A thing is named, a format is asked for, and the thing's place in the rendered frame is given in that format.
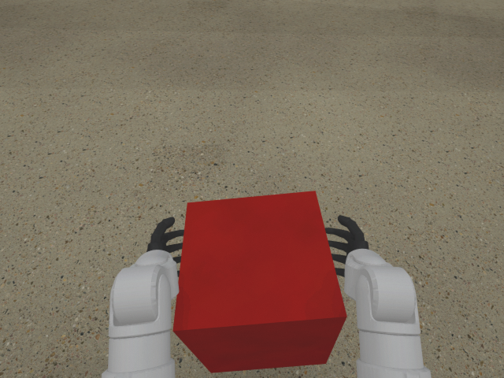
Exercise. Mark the right robot hand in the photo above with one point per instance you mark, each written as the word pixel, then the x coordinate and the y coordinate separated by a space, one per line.
pixel 355 239

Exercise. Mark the robot right forearm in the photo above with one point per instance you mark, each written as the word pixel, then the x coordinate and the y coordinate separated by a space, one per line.
pixel 387 316

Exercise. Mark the carton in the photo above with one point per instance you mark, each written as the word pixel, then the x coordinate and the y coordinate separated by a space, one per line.
pixel 257 284

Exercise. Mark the left robot hand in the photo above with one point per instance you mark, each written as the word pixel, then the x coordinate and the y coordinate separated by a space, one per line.
pixel 159 239

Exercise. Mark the robot left forearm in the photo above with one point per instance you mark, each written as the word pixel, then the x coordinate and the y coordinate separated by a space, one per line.
pixel 140 318

